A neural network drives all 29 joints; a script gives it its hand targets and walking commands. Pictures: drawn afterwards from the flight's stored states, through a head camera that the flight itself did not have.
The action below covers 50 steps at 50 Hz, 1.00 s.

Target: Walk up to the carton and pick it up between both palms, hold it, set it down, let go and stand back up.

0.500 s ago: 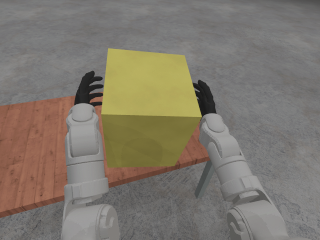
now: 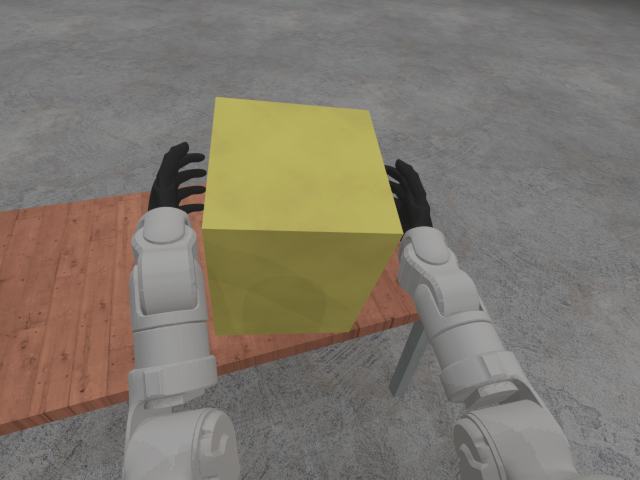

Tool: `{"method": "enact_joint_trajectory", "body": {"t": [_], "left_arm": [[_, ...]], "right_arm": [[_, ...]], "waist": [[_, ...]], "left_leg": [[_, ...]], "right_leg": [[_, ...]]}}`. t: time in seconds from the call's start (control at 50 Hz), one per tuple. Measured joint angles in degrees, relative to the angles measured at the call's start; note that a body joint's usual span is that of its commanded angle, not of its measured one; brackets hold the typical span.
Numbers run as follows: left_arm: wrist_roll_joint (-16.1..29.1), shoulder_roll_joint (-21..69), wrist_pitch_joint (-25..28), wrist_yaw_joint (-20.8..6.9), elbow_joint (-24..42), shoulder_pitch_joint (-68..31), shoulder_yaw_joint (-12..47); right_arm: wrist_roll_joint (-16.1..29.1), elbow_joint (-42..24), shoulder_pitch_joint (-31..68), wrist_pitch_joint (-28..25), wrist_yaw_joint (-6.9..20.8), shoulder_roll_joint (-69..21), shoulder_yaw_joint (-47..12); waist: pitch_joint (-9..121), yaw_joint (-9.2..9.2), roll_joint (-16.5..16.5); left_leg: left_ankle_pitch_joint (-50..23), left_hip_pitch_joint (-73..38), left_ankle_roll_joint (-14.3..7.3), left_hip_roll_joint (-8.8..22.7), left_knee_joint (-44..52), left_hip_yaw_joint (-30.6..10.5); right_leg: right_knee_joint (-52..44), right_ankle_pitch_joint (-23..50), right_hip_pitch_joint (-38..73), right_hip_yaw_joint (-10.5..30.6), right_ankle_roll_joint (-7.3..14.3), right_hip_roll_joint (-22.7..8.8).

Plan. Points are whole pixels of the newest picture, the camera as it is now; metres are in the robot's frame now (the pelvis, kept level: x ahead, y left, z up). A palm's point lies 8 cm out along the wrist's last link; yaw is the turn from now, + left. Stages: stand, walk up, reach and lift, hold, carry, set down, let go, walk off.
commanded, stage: hold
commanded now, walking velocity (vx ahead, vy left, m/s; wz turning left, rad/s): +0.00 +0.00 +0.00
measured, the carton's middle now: (289, 226) +0.41 +0.02 +0.12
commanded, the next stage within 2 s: none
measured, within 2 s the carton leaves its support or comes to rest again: neither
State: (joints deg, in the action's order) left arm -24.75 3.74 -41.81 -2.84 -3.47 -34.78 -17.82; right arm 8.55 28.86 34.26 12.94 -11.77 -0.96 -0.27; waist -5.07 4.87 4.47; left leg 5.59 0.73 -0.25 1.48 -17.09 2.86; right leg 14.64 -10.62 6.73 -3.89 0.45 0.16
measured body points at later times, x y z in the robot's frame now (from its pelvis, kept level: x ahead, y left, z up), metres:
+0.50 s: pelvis +0.00 +0.00 +0.00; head -0.04 +0.03 +0.45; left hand +0.37 +0.16 +0.19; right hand +0.37 -0.13 +0.17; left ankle +0.06 +0.12 -0.75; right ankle -0.01 -0.11 -0.75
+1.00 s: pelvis +0.00 +0.00 +0.00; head -0.04 +0.03 +0.45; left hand +0.37 +0.16 +0.19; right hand +0.37 -0.13 +0.17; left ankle +0.06 +0.12 -0.75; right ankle -0.01 -0.11 -0.75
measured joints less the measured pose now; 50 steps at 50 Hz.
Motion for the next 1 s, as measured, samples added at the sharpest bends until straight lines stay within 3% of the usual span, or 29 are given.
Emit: {"method": "enact_joint_trajectory", "body": {"t": [1.0], "left_arm": [[-0.1,0.1,-0.2,-0.1,0.3,0.1,0.0]], "right_arm": [[-0.1,0.1,0.1,-0.3,0.0,0.0,0.0]], "waist": [[-0.2,-0.13,0.0]], "left_leg": [[0.1,-0.1,0.0,0.0,0.0,0.1]], "right_leg": [[0.0,0.1,0.0,-0.2,0.0,0.0]]}}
